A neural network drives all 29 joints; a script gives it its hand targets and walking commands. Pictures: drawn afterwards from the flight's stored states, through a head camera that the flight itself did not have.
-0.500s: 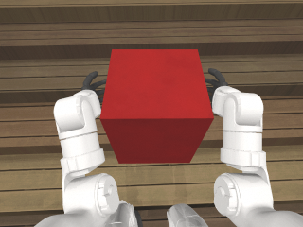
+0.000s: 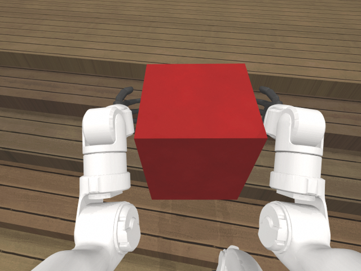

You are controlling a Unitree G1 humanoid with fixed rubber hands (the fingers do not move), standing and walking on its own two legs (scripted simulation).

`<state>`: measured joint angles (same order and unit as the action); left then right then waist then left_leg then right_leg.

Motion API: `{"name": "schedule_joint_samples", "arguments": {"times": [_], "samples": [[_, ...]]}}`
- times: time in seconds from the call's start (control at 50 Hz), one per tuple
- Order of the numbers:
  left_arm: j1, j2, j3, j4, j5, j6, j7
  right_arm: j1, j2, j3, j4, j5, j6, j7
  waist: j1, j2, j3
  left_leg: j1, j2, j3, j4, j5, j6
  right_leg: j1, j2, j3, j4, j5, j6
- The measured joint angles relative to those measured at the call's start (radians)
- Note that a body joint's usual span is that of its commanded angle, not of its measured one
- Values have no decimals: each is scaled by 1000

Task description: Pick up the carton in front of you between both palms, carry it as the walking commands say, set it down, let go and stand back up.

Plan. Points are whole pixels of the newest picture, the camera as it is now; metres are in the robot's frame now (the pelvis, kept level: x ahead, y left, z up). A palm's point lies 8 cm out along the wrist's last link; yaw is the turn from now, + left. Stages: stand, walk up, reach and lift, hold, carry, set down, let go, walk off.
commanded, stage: carry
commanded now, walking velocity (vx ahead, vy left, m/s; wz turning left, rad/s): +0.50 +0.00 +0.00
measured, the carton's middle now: (195, 136) +0.37 +0.02 +0.10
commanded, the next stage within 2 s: none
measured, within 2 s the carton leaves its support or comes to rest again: neither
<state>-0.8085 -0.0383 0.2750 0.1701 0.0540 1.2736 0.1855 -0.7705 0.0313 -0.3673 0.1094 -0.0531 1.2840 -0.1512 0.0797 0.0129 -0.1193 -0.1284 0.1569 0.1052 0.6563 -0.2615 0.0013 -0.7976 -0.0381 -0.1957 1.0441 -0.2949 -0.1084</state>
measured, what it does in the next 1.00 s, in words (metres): climbs: left foot 0.11 m higher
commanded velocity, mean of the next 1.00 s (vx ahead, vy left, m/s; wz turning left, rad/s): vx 0.50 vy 0.00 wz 0.00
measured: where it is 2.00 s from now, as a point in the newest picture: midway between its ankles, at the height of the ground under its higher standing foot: (203, 96)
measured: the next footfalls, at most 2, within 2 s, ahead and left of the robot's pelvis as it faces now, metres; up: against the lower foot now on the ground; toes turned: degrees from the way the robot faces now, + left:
left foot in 0.56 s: +0.52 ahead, +0.12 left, +0.11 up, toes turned +7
right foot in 1.10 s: +0.80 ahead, -0.12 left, +0.22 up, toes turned -7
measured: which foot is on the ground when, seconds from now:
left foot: up 0.00-0.54, down 0.56-1.00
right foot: down 0.00-0.56, up 0.58-1.00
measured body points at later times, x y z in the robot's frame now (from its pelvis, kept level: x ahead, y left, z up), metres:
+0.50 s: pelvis +0.26 +0.01 +0.10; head +0.24 -0.01 +0.55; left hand +0.63 +0.15 +0.29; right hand +0.62 -0.15 +0.28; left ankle +0.45 +0.13 -0.47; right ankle +0.13 -0.09 -0.64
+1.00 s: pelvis +0.53 +0.01 +0.21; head +0.52 +0.04 +0.66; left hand +0.90 +0.17 +0.39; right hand +0.89 -0.14 +0.40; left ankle +0.48 +0.11 -0.53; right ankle +0.66 -0.11 -0.29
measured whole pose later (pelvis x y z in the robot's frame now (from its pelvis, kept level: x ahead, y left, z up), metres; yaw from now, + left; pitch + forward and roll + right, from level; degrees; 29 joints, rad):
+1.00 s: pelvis +0.53 +0.01 +0.21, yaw +0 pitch +3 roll -2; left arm -0.77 -0.03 0.29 -0.02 0.05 1.32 0.17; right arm -0.77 0.04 -0.31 0.01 -0.02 1.29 -0.17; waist -0.04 -0.04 -0.08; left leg -0.18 0.05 0.11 0.42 -0.30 0.04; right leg -1.20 -0.11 -0.08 1.75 -0.36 -0.08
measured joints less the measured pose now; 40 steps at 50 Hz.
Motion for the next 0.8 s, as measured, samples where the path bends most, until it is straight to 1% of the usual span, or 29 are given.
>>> {"name": "schedule_joint_samples", "arguments": {"times": [0.02, 0.04, 0.06, 0.08, 0.1, 0.14, 0.18, 0.24, 0.26, 0.32, 0.34, 0.36, 0.4, 0.44, 0.48, 0.52, 0.54, 0.56, 0.58, 0.6, 0.62, 0.64, 0.66, 0.68, 0.7, 0.72, 0.8], "samples": [[2, -7, -6, 7, -5, -17, 5, 1, -5, -11, -2, 0, -6, 3, 20, 3, 22, -99, -32, -72, 271, 6, -6, 16, 2, 1, -3, -17, 3], [14, -14, -12, 4, -11, -29, 11, 3, -7, -20, -5, -1, -10, 6, 35, 13, 45, -190, -78, -132, 526, 7, 0, 42, 8, 2, -23, -30, 3], [33, -19, -17, -10, -20, -37, 15, 8, -2, -28, -15, -5, -10, 6, 44, 24, 66, -269, -119, -165, 729, 8, 14, 75, 15, 3, -59, -33, 4], [53, -25, -16, -34, -35, -41, 12, 15, 8, -34, -33, -9, -10, 7, 47, 33, 85, -340, -148, -175, 873, 12, 32, 111, 22, 4, -105, -28, 6], [70, -28, -15, -62, -42, -43, 13, 24, 19, -35, -59, -12, -11, 7, 46, 38, 103, -405, -165, -172, 965, 20, 49, 149, 26, 5, -156, -16, 11], [88, -33, -5, -124, -54, -51, 14, 41, 38, -23, -124, -16, -17, 8, 35, 35, 137, -522, -175, -148, 1041, 17, 76, 223, 31, 7, -254, 9, 14], [91, -36, 2, -183, -66, -61, 14, 54, 45, -3, -191, -10, -27, 8, 24, 24, 157, -626, -167, -120, 1040, -11, 89, 290, 32, 10, -336, 24, 10], [89, -33, 2, -250, -75, -65, 13, 57, 38, 27, -252, 1, -36, 7, 8, 18, 151, -753, -139, -86, 987, -59, 91, 375, 31, 21, -419, 24, 13], [86, -32, 1, -259, -74, -61, 12, 56, 32, 35, -259, 5, -33, 7, 4, 21, 140, -798, -128, -78, 1010, -78, 93, 400, 32, 25, -438, 18, 16], [80, -29, 0, -250, -61, -35, 7, 53, 16, 50, -245, 8, -9, 5, -4, 27, 92, -946, -100, -62, 1189, -152, 106, 483, 29, 44, -487, -13, 27], [79, -27, 1, -241, -56, -23, 5, 51, 14, 54, -231, 7, 1, 3, -8, 27, 78, -988, -91, -55, 1222, -158, 107, 517, 24, 52, -509, -23, 34], [78, -23, 3, -230, -53, -10, 3, 45, 12, 58, -214, 5, 11, 0, -12, 25, 66, -1023, -80, -46, 1221, -153, 106, 552, 17, 60, -536, -29, 41], [72, -11, 11, -205, -47, 14, -4, 27, 12, 65, -171, 0, 29, -8, -25, 24, 43, -1070, -57, -27, 1143, -117, 98, 624, 2, 75, -599, -36, 54], [65, -2, 23, -173, -41, 28, -10, 11, 11, 69, -126, -3, 39, -18, -42, 19, 21, -1064, -38, 2, 976, -80, 95, 705, -11, 83, -690, -28, 63], [51, 1, 38, -133, -31, 36, -16, -5, 6, 72, -78, -3, 44, -25, -60, 3, -4, -1004, -35, 47, 765, -37, 112, 782, -30, 87, -786, -13, 75], [43, -1, 55, -95, -17, 34, -21, -23, -2, 77, -20, -1, 38, -29, -84, -5, -22, -890, -63, 84, 550, 3, 133, 830, -47, 86, -821, 0, 87], [46, -4, 64, -82, -11, 32, -22, -28, -6, 81, 10, 2, 30, -29, -102, -4, -24, -807, -89, 97, 442, 23, 138, 833, -54, 86, -784, 2, 90], [52, -6, 74, -76, -5, 31, -22, -31, -7, 88, 36, 5, 21, -30, -124, -1, -20, -712, -117, 102, 325, 43, 131, 809, -62, 91, -682, 0, 89], [50, -3, 82, -72, -2, 25, -24, -32, -5, 92, 52, 7, 6, -31, -148, -15, 0, -683, -130, 111, 315, 40, 136, 739, -80, 114, -494, 23, 88], [49, 2, 91, -70, 0, 17, -28, -34, 0, 100, 64, 10, -12, -34, -170, -25, 26, -667, -135, 115, 324, 29, 147, 634, -64, 177, -238, 38, 93], [50, 4, 99, -71, 1, 11, -30, -28, 5, 105, 67, 14, -27, -37, -185, -35, 51, -644, -140, 116, 317, 19, 152, 525, -29, 238, 26, 50, 89], [55, 0, 109, -77, 5, 7, -32, -14, 11, 106, 60, 26, -37, -35, -193, -46, 73, -612, -146, 116, 295, 12, 150, 428, 3, 273, 249, 66, 77], [64, -11, 116, -92, 10, 4, -33, 4, 16, 107, 44, 33, -43, -36, -196, -54, 91, -576, -153, 114, 262, 9, 145, 342, 23, 285, 419, 93, 62], [75, -23, 118, -113, 17, 1, -33, 22, 19, 107, 21, 38, -48, -36, -193, -58, 105, -541, -159, 110, 224, 9, 137, 266, 33, 281, 543, 110, 47], [84, -35, 115, -140, 22, -2, -33, 36, 21, 103, -5, 44, -52, -37, -188, -58, 118, -506, -162, 106, 184, 10, 130, 196, 36, 270, 624, 109, 35], [92, -42, 109, -168, 24, -5, -33, 44, 22, 100, -32, 51, -57, -37, -181, -55, 130, -472, -162, 101, 146, 13, 124, 132, 34, 256, 671, 103, 25], [99, -39, 70, -265, 9, -20, -33, 44, 25, 92, -132, 67, -69, -37, -153, -44, 145, -360, -156, 76, 18, 19, 105, -72, 8, 198, 675, 19, 16]]}}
